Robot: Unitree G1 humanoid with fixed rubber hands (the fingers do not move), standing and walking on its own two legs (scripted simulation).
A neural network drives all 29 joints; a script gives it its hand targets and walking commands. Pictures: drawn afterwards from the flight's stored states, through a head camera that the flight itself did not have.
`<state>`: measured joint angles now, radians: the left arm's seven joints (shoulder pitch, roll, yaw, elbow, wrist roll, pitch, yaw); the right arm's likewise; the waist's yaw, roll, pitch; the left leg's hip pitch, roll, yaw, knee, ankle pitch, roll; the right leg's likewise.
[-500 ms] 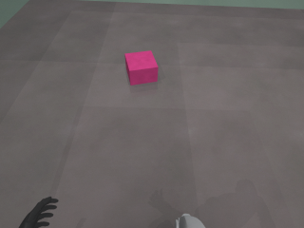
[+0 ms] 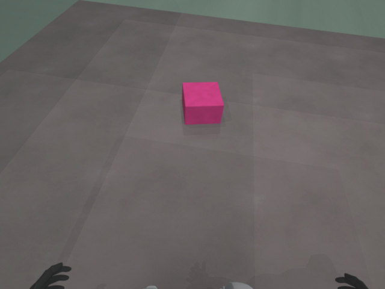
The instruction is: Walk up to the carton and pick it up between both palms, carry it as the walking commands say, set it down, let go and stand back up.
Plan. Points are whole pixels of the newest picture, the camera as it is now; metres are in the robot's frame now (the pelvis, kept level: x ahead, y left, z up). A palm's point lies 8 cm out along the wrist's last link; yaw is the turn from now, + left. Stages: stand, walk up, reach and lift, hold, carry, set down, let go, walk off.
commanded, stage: walk up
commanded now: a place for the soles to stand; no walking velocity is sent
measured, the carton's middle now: (201, 103) +1.40 -0.13 -0.66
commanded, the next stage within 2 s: none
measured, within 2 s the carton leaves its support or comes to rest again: neither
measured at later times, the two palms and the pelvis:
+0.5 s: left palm (72, 253) +0.22 +0.25 -0.05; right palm (356, 227) +0.26 -0.38 -0.05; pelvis +0.11 -0.07 +0.00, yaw +2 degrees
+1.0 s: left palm (105, 205) +0.33 +0.21 -0.07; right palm (352, 193) +0.36 -0.43 -0.07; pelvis +0.24 -0.11 -0.01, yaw +3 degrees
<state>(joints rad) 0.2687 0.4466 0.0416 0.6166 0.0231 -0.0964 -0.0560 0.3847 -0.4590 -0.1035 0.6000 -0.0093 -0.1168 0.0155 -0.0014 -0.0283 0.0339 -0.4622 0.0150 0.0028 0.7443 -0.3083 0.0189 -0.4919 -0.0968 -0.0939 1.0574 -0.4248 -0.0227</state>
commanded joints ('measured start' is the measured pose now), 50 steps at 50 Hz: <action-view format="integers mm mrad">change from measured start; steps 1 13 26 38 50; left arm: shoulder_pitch -90 102 34 -40 86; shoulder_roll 188 346 294 177 285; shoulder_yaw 60 121 94 70 115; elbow -55 21 -28 -31 -1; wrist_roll -12 -19 -12 -8 -6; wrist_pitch -7 -26 7 12 -7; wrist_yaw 2 32 -5 -22 23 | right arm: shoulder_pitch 120 -91 -51 80 -14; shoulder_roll -276 -226 -173 -296 -221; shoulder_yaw -67 -30 -44 -68 -33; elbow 8 -47 26 12 6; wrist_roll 5 0 -7 -15 3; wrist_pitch -35 0 -21 -35 0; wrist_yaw -22 -8 24 -22 0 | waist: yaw -59 88 41 -55 45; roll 147 -92 -155 215 -86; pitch -159 3 -85 -94 56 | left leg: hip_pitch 484 -504 22 317 -346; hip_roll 255 14 5 261 59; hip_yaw -403 -99 98 -300 -26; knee -243 540 -129 -338 379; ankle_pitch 384 -102 -12 -59 -58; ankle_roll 259 25 6 250 17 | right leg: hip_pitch -332 345 215 -274 192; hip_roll -10 -276 -154 -17 -187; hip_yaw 104 671 236 92 529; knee -10 -838 -600 -140 -789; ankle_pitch -86 -540 -142 -25 -364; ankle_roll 0 -174 -200 0 -182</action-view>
